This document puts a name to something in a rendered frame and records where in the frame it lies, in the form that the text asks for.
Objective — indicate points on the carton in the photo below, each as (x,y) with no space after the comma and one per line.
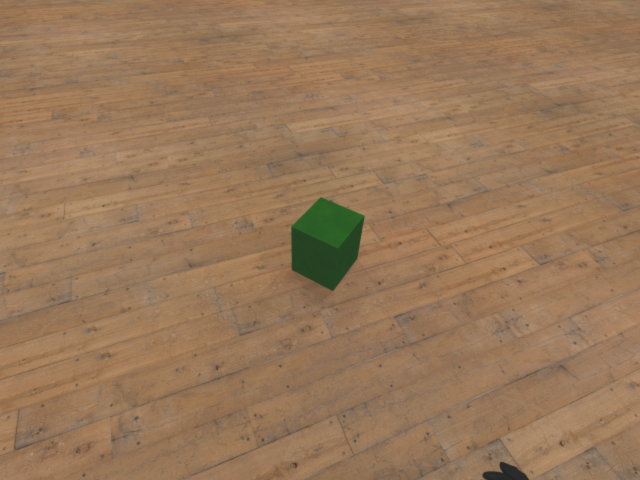
(325,242)

